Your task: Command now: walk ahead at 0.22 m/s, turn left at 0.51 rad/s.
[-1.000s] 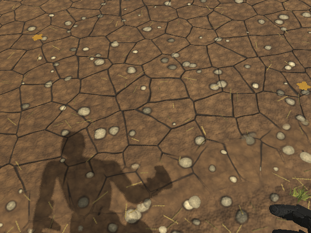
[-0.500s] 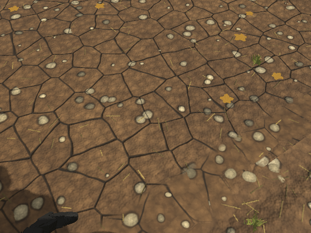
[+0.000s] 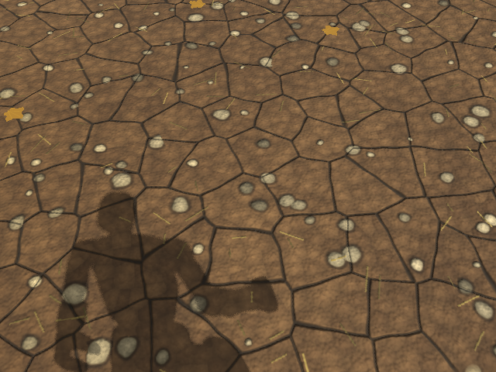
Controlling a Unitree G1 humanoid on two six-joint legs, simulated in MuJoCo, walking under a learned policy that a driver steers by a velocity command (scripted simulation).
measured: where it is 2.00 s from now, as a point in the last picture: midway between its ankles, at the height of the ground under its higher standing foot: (135, 301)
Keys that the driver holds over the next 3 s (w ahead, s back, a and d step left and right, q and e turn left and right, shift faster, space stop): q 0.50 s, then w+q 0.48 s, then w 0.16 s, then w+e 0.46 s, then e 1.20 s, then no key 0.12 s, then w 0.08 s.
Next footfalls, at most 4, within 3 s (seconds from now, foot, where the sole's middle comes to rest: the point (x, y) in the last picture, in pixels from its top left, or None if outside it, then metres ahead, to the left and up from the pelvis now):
0.04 left None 0.20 0.10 -0.77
0.52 right None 0.24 -0.12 -0.77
0.98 left None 0.21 0.20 -0.77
1.48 right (176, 307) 0.62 0.27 -0.77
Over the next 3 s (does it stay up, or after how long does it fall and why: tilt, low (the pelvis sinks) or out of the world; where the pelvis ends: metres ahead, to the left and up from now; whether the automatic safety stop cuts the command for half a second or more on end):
stays up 0.65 0.40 0.01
